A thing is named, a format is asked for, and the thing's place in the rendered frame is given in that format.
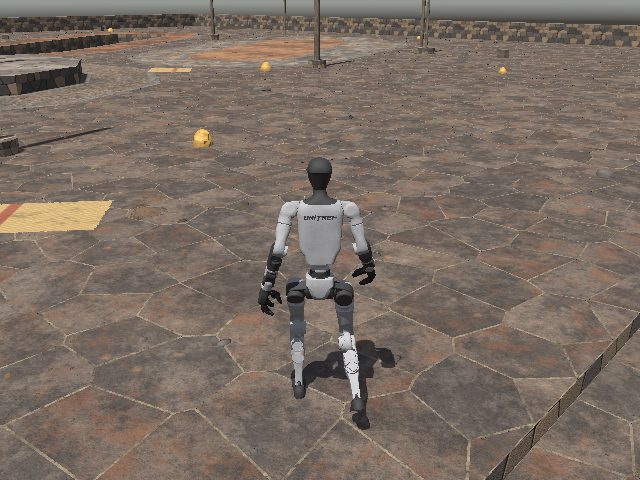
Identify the left robot hand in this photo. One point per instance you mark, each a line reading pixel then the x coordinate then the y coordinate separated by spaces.
pixel 263 300

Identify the right robot forearm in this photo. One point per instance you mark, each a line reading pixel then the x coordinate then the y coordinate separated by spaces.
pixel 367 260

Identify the robot left shin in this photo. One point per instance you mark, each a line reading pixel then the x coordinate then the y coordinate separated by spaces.
pixel 297 354

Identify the right robot hand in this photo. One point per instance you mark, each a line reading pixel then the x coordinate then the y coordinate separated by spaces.
pixel 369 279

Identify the left robot forearm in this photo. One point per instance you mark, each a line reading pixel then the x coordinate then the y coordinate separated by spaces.
pixel 271 271

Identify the left robot upper arm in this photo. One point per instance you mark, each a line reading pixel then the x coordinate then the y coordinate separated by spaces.
pixel 288 211

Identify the left robot foot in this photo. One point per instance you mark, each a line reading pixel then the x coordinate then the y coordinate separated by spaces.
pixel 299 391

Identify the right robot upper arm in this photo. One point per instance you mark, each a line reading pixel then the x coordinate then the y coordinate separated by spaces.
pixel 351 210

